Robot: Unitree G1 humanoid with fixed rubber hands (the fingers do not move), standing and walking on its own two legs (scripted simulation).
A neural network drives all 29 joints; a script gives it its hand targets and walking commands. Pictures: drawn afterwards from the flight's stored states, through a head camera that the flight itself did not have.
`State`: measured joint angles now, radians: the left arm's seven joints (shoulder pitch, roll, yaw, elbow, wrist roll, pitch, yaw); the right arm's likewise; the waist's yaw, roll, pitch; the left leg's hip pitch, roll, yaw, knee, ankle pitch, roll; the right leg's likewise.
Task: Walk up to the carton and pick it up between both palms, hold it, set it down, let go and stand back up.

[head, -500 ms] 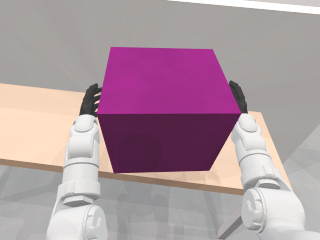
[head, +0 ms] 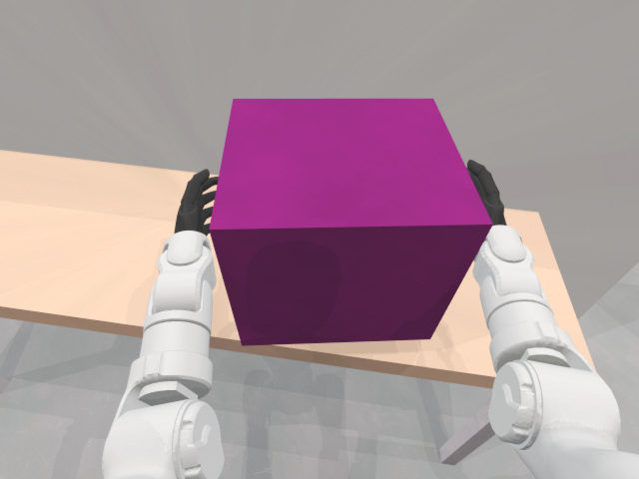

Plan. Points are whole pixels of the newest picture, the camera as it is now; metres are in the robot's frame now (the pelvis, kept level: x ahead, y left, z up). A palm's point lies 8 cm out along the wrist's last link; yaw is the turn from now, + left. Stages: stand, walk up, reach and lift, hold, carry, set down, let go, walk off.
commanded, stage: set down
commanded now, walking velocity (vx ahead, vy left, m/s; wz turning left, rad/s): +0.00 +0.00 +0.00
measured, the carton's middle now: (335, 224) +0.45 +0.00 +0.07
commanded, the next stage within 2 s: none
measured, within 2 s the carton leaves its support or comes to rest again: rests again in 1.62 s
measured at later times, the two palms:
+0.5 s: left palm (202, 239) +0.39 +0.18 +0.09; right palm (482, 218) +0.43 -0.20 +0.12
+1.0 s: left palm (217, 246) +0.40 +0.16 +0.07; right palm (478, 220) +0.46 -0.21 +0.09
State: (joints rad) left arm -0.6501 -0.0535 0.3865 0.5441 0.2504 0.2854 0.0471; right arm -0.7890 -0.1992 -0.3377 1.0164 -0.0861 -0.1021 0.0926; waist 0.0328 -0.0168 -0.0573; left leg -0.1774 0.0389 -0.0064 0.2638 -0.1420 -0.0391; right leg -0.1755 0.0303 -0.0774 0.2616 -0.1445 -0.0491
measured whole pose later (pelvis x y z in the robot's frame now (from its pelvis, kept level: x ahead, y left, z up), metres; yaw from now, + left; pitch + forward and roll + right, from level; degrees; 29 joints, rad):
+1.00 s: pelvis +0.00 -0.01 -0.01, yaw -3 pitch +15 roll +0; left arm -0.71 -0.10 0.42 0.72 0.22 0.11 0.13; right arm -0.95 -0.31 -0.37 1.27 -0.13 -0.21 0.15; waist 0.11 0.00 -0.15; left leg -0.42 0.06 0.04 0.29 -0.14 -0.05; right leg -0.44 0.04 -0.07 0.31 -0.13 -0.06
